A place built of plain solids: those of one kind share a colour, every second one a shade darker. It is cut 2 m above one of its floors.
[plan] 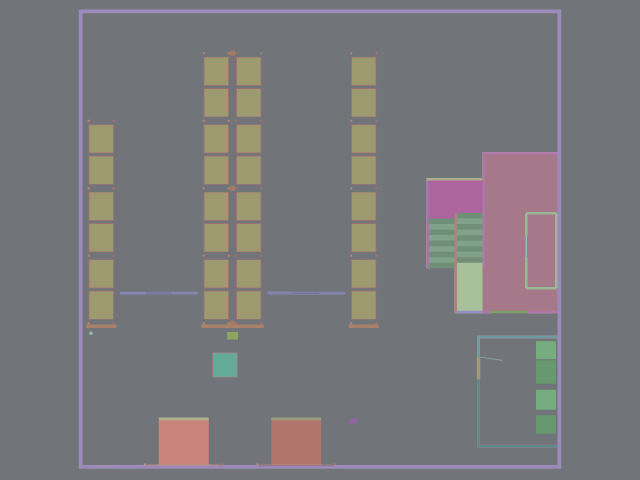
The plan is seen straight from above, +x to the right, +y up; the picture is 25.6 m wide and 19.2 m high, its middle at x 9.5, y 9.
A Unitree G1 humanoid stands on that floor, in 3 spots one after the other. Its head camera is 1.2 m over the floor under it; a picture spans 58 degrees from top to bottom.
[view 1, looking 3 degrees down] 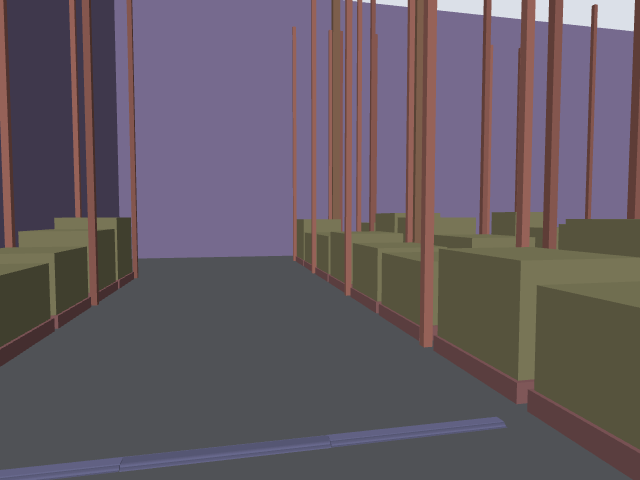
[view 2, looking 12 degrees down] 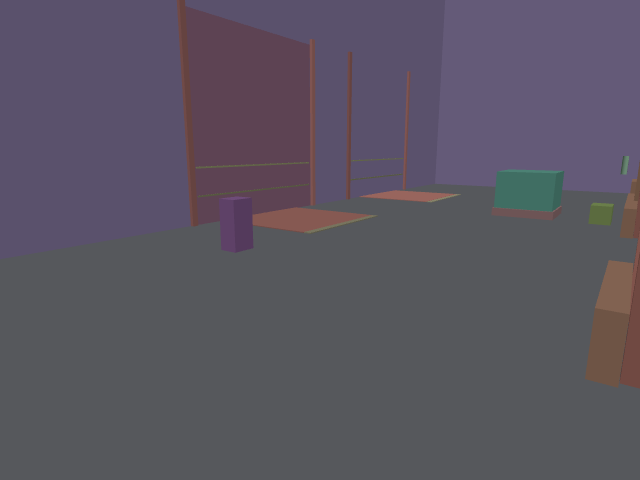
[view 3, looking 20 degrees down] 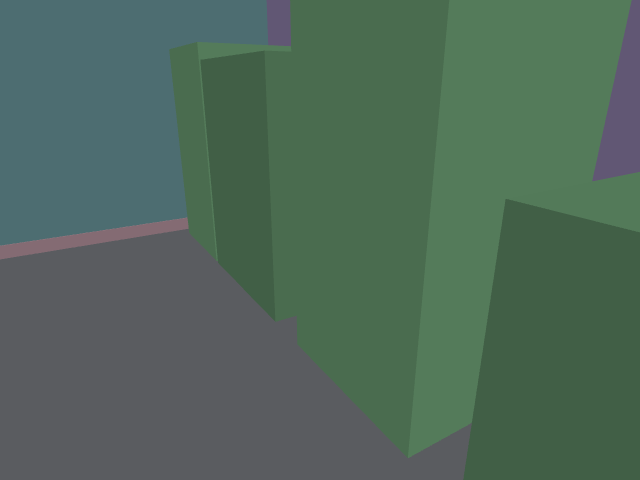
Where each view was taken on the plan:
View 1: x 3.05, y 4.67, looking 78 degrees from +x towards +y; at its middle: row_load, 8.80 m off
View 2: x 14.37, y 5.57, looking -144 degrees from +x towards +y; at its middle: ground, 5.77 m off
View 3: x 17.30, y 1.40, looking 59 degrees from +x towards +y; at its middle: room_stock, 1.73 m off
